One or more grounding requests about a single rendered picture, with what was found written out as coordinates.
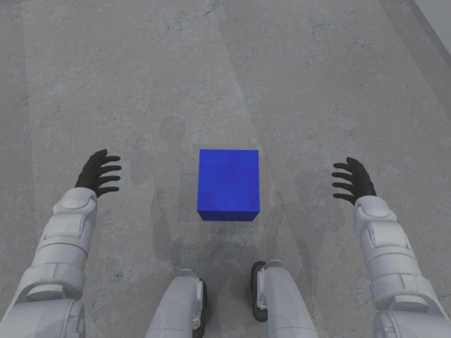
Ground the robot left upper arm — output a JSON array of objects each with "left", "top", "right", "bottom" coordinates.
[{"left": 0, "top": 298, "right": 86, "bottom": 338}]

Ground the right robot shin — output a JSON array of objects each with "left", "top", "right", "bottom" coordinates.
[{"left": 257, "top": 260, "right": 283, "bottom": 309}]

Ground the left robot forearm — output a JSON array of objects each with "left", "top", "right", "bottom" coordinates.
[{"left": 0, "top": 187, "right": 97, "bottom": 331}]

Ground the carton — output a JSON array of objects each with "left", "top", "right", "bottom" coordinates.
[{"left": 197, "top": 149, "right": 260, "bottom": 221}]

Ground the robot left foot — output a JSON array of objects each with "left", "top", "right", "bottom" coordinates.
[{"left": 192, "top": 279, "right": 207, "bottom": 338}]

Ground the robot right upper arm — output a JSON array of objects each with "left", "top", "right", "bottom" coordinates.
[{"left": 373, "top": 309, "right": 451, "bottom": 338}]

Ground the robot left hand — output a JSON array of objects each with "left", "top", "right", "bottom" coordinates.
[{"left": 75, "top": 149, "right": 121, "bottom": 198}]

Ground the robot right hand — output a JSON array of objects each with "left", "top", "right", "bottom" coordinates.
[{"left": 331, "top": 157, "right": 376, "bottom": 205}]

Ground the right robot forearm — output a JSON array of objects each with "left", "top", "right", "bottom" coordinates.
[{"left": 353, "top": 196, "right": 451, "bottom": 324}]

